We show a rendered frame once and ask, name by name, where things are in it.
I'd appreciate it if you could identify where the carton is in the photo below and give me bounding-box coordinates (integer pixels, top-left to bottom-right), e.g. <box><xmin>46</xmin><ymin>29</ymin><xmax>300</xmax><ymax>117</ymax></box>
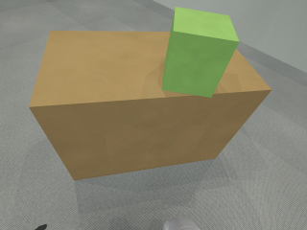
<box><xmin>161</xmin><ymin>7</ymin><xmax>240</xmax><ymax>98</ymax></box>

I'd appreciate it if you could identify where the robot right thigh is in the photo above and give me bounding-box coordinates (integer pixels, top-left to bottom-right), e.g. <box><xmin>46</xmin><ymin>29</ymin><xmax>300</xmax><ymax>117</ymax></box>
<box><xmin>163</xmin><ymin>218</ymin><xmax>200</xmax><ymax>230</ymax></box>

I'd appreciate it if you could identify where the pedestal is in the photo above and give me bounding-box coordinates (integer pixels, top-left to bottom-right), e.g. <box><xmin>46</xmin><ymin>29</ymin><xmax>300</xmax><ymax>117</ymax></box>
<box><xmin>29</xmin><ymin>31</ymin><xmax>272</xmax><ymax>181</ymax></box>

